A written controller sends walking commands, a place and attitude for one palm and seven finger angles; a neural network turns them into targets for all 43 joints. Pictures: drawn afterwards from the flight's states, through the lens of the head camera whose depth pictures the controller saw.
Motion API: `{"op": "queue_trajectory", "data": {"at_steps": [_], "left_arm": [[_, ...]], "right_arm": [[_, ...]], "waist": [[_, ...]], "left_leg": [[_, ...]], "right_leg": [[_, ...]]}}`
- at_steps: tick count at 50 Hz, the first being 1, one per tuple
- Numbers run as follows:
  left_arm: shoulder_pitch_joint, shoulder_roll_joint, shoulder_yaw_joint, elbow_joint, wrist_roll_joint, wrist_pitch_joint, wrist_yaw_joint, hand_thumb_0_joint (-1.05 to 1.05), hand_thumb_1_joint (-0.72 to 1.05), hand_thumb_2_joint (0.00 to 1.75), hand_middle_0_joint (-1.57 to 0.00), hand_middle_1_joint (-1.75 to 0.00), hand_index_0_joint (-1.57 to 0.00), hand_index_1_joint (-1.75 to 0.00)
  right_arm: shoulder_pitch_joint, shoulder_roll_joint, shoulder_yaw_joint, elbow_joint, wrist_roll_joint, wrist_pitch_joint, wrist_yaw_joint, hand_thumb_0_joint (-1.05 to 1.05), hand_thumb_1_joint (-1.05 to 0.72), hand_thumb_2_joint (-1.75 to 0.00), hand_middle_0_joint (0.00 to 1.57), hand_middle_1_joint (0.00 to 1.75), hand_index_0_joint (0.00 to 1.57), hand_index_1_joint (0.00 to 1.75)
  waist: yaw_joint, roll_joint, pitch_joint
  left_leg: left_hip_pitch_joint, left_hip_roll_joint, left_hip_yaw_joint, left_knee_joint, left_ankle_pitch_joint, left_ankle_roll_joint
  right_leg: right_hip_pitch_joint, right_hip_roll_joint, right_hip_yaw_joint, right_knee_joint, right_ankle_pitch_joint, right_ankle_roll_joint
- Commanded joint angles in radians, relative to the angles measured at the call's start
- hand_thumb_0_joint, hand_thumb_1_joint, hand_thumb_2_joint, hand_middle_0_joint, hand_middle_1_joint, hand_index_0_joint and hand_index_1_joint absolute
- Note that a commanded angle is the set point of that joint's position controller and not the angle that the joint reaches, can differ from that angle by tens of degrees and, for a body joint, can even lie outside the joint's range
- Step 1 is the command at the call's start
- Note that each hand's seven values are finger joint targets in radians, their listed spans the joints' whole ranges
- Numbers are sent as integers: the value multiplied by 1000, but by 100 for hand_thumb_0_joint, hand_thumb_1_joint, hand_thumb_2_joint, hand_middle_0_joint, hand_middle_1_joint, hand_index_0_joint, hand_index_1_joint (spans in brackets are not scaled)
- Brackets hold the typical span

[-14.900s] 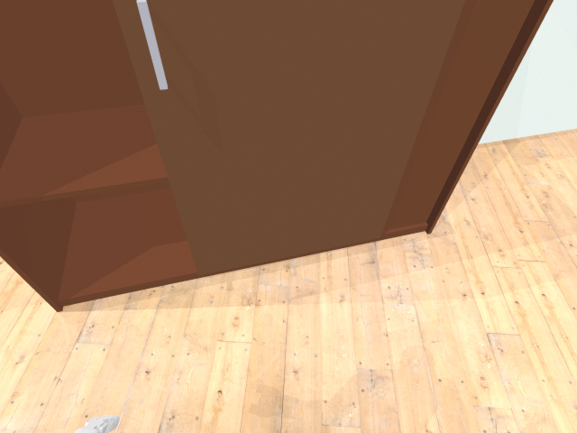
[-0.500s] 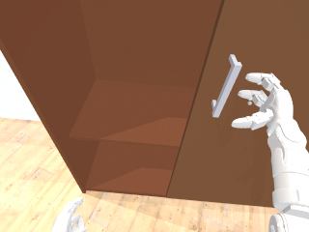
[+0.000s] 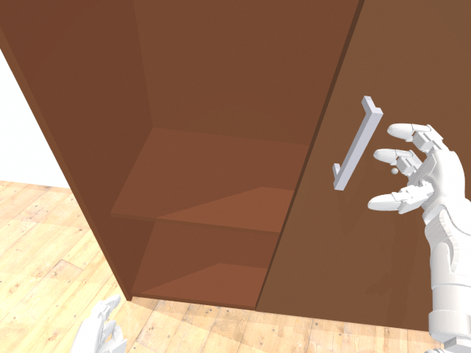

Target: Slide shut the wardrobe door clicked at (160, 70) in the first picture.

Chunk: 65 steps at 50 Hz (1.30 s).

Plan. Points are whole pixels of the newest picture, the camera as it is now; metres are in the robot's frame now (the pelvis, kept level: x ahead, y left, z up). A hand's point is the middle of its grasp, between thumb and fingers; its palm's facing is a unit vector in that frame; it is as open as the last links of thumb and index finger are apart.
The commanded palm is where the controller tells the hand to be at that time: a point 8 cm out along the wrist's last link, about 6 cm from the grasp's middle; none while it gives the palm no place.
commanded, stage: move the hooked fingers beside the handle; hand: right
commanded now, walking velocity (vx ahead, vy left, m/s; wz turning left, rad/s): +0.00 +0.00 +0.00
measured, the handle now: (352, 146) +0.43 -0.16 +0.18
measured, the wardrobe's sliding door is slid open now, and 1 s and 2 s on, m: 0.51 0.51 0.51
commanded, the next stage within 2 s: feel for the door with the fingertips in 0.28 s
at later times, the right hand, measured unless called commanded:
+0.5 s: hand (389, 169) +0.37 -0.21 +0.18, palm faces +0.04 +1.00 -0.03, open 14.0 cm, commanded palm +0.35 -0.25 +0.18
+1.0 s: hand (381, 165) +0.38 -0.19 +0.19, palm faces +0.07 +1.00 -0.02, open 14.0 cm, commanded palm +0.35 -0.24 +0.18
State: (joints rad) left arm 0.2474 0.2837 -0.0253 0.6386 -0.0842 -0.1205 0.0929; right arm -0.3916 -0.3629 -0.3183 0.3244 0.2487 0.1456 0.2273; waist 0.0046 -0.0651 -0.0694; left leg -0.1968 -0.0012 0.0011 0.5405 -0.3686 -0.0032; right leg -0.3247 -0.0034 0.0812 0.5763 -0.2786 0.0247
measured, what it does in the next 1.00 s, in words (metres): stands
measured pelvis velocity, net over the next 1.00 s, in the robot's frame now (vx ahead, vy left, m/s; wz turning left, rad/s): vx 0.00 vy -0.01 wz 0.01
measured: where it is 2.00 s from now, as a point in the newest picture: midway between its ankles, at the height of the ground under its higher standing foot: outside the picture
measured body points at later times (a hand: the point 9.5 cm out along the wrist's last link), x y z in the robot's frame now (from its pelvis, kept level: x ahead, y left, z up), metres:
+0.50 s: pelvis +0.00 +0.00 +0.00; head -0.01 +0.02 +0.45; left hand +0.14 +0.25 -0.10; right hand +0.36 -0.26 +0.19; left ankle -0.05 +0.12 -0.73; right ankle +0.02 -0.14 -0.73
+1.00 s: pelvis +0.00 -0.01 +0.00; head -0.02 +0.01 +0.45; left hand +0.15 +0.24 -0.09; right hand +0.37 -0.25 +0.19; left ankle -0.05 +0.12 -0.73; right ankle +0.02 -0.14 -0.73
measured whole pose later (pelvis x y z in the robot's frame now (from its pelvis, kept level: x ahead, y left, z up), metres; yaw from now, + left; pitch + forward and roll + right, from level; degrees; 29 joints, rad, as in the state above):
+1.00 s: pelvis +0.00 -0.01 +0.00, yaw +0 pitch +1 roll +1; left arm 0.22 0.26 -0.04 0.64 -0.08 -0.10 0.09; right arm -0.44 -0.32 -0.27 0.33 0.22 0.18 0.13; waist 0.01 -0.06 -0.06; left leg -0.19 0.00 -0.01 0.53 -0.36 -0.01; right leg -0.32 0.00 0.07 0.57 -0.27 0.02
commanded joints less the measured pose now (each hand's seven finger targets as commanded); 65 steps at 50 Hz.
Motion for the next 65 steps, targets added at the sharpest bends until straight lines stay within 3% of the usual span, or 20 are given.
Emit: {"op": "queue_trajectory", "data": {"at_steps": [1,3,7,10,15,18,19,21,27,29,35,37,40,41,44,46,49,58,63,65], "left_arm": [[-103,108,34,-147,4,-45,9,0,90,90,-20,-30,-20,-30],[-104,104,34,-148,7,-44,8,0,90,90,-20,-30,-20,-30],[-100,105,31,-148,10,-33,10,0,90,90,-20,-30,-20,-30],[-95,106,29,-147,9,-33,12,0,90,90,-20,-30,-20,-30],[-91,105,32,-156,4,-37,11,0,90,90,-20,-30,-20,-30],[-91,107,33,-159,2,-42,9,0,90,90,-20,-30,-20,-30],[-86,112,36,-153,2,-42,10,0,90,90,-20,-30,-20,-30],[-93,105,35,-160,1,-45,7,0,90,90,-20,-30,-20,-30],[-100,98,36,-155,7,-48,0,0,90,90,-20,-30,-20,-30],[-107,94,34,-153,9,-49,-2,0,90,90,-20,-30,-20,-30],[-117,93,32,-156,14,-36,-7,0,90,90,-20,-30,-20,-30],[-127,86,34,-169,12,-36,-10,0,90,90,-20,-30,-20,-30],[-122,88,30,-149,12,-30,-5,0,90,90,-20,-30,-20,-30],[-120,95,33,-146,10,-29,-3,0,90,90,-20,-30,-20,-30],[-126,90,29,-149,9,-24,1,0,90,90,-20,-30,-20,-30],[-117,94,33,-147,11,-23,1,0,90,90,-20,-30,-20,-30],[-119,90,33,-147,8,-25,-1,0,90,90,-20,-30,-20,-30],[-96,98,34,-113,7,-29,3,0,90,90,-20,-30,-20,-30],[-84,99,36,-102,8,-34,2,0,90,90,-20,-30,-20,-30],[-82,99,37,-108,11,-37,-2,0,90,90,-20,-30,-20,-30]], "right_arm": [[-403,-242,-66,-186,12,-46,-16,0,50,-30,30,120,30,120],[-436,-255,-71,-216,5,-52,-26,0,50,-30,30,120,30,120],[-427,-296,-111,-177,4,-63,-30,0,50,-30,30,120,30,120],[-438,-311,-113,-154,3,-72,-13,0,50,-30,30,120,30,120],[-448,-274,-74,-150,9,-77,14,0,50,-30,30,120,30,120],[-426,-240,-57,-136,20,-68,14,0,50,-30,30,120,30,120],[-439,-268,-81,-138,22,-67,10,0,50,-30,30,120,30,120],[-452,-221,-35,-185,15,-70,2,0,50,-30,30,120,30,120],[-421,-193,-30,-243,6,-63,-52,0,50,-30,30,120,30,120],[-431,-185,-26,-262,0,-59,-68,0,50,-30,30,120,30,120],[-384,-184,-38,-264,-10,-41,-97,0,50,-30,30,120,30,120],[-391,-160,-19,-312,-13,-43,-100,0,50,-30,30,120,30,120],[-426,-140,5,-264,-9,-32,-100,0,50,-30,30,120,30,120],[-437,-183,-33,-241,-10,-28,-103,0,50,-30,30,120,30,120],[-472,-154,2,-232,-13,-27,-94,0,50,-30,30,120,30,120],[-473,-187,-25,-228,-15,-37,-95,0,50,-30,30,120,30,120],[-505,-144,20,-237,-11,-48,-84,0,50,-30,30,120,30,120],[-635,-102,79,-147,-20,-61,-98,0,50,-30,30,120,30,120],[-667,-104,83,-98,-24,-77,-97,0,50,-30,30,120,30,120],[-619,-112,71,-120,-22,-89,-95,0,50,-30,30,120,30,120]], "waist": [[10,64,-199],[11,22,-226],[8,57,-224],[7,33,-225],[14,7,-232],[19,41,-208],[17,46,-212],[20,28,-227],[10,42,-233],[8,8,-228],[-5,57,-232],[-4,14,-256],[15,58,-201],[15,74,-197],[22,33,-195],[19,53,-227],[26,10,-230],[53,39,-195],[53,33,-201],[35,37,-244]], "left_leg": [[-80,-18,53,-75,407,10],[-69,-15,51,-70,414,13],[-49,-15,46,-74,430,9],[-36,-13,42,-77,426,12],[-52,-15,45,-76,414,16],[-87,-20,52,-79,388,12],[-86,-19,53,-77,385,12],[-85,-19,51,-78,388,12],[-79,-23,57,-77,370,13],[-80,-21,56,-74,371,16],[-34,-17,55,-74,404,16],[-37,-17,55,-64,430,15],[-59,-18,56,-81,400,14],[-72,-20,52,-83,390,11],[-85,-16,50,-82,372,13],[-64,-17,48,-80,399,13],[-75,-17,51,-76,391,18],[-128,-19,51,-94,307,16],[-134,-19,51,-97,279,18],[-92,-17,52,-92,303,22]], "right_leg": [[208,31,-51,-31,262,-68],[225,33,-49,-30,277,-67],[205,31,-58,-32,276,-69],[198,32,-61,-29,271,-69],[215,30,-57,-26,271,-68],[214,27,-49,-32,251,-68],[211,26,-46,-33,252,-67],[225,29,-51,-31,259,-69],[235,26,-43,-40,258,-65],[245,25,-45,-41,268,-62],[217,25,-54,-41,284,-64],[244,24,-57,-37,310,-61],[224,24,-55,-38,276,-64],[221,21,-55,-39,259,-64],[229,24,-54,-41,250,-62],[237,24,-55,-35,271,-65],[255,25,-48,-35,276,-60],[247,24,-34,-43,208,-63],[246,24,-30,-47,187,-61],[249,27,-30,-42,211,-63]]}}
